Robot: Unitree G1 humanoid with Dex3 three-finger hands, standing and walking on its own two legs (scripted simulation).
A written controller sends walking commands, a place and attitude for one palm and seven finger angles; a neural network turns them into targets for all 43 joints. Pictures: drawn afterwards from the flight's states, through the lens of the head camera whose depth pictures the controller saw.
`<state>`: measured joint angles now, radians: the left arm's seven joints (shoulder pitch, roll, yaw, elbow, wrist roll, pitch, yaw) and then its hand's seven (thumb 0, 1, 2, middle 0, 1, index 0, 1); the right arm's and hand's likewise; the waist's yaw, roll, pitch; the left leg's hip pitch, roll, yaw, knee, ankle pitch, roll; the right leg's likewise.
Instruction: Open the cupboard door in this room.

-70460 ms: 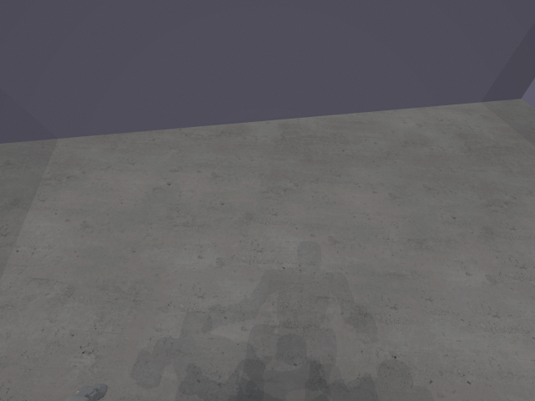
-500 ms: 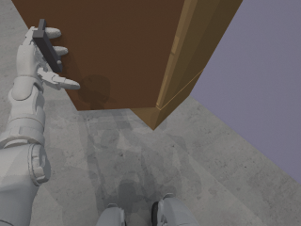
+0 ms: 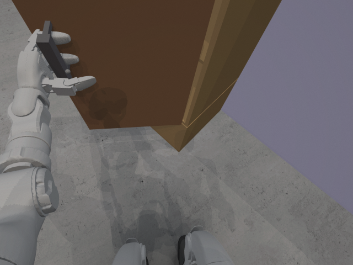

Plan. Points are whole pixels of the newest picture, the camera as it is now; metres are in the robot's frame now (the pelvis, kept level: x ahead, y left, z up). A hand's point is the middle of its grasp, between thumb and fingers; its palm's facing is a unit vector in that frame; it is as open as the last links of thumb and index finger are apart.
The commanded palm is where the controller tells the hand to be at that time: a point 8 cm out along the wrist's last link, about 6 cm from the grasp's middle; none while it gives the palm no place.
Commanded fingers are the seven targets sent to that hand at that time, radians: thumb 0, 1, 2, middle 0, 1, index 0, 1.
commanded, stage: close the thumb around the handle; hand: left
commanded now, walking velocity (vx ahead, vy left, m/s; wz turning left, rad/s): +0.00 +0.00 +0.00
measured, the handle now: (57, 54) +0.56 +0.22 +0.07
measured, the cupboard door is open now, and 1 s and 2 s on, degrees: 49 66 98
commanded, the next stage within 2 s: pull the door open along its arc in 0.38 s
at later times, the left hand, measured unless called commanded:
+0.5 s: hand (67, 71) +0.51 +0.20 +0.07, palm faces +0.02 -1.00 -0.02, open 5.6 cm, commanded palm +0.49 +0.24 +0.07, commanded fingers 0.00 0.90 0.90 -0.40 -1.35 -0.40 -1.35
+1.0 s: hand (75, 112) +0.42 +0.17 +0.07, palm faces +0.02 -1.00 +0.04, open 6.0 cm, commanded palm +0.36 +0.23 +0.07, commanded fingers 0.00 0.90 0.90 -0.40 -1.35 -0.40 -1.35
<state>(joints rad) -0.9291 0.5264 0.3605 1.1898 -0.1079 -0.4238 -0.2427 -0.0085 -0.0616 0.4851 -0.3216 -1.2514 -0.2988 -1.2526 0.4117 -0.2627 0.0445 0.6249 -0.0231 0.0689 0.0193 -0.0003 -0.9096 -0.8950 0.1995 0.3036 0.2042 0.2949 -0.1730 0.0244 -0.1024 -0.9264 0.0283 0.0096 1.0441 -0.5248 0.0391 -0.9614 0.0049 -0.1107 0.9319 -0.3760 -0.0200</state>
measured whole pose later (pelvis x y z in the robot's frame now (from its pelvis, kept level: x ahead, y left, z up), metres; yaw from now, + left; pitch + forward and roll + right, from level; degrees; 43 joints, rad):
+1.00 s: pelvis +0.02 +0.00 +0.02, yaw -2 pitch +19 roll -2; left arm -0.33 0.26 0.28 0.60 -0.22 -0.39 -0.18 0.01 0.69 0.71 -0.38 -1.35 -0.37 -1.35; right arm 0.37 -0.25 0.00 0.52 0.02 0.07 0.05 0.00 -0.91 -0.90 0.20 0.30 0.20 0.29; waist -0.09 0.03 -0.16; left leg -0.73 0.03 0.06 0.91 -0.51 0.04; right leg -0.80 0.02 -0.05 0.83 -0.36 -0.01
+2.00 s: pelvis -0.01 -0.06 +0.02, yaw +4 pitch +11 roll +1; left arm 0.03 -0.10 -0.18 0.24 0.08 -0.30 0.56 0.01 0.30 0.64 -0.36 -1.29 -0.36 -1.29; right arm 0.17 -0.18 0.00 0.60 -0.07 -0.02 0.00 0.01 -0.91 -0.90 0.20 0.30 0.20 0.29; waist 0.00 0.03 -0.13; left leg -0.63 0.01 -0.02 0.91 -0.47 -0.03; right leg -0.71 -0.01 -0.13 0.92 -0.41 -0.09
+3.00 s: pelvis -0.02 -0.01 +0.01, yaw +2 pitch +10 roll +0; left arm 0.13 0.01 -0.21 0.11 -0.04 -0.32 0.07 -0.01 -0.51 0.29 -0.16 -0.32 -0.19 -0.34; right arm 0.26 -0.21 0.02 0.50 -0.01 -0.07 0.01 0.01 -0.91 -0.90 0.20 0.30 0.20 0.29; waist 0.00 0.01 -0.11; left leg -0.63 -0.02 0.04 0.95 -0.48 0.03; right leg -0.71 -0.03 -0.07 0.93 -0.39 -0.03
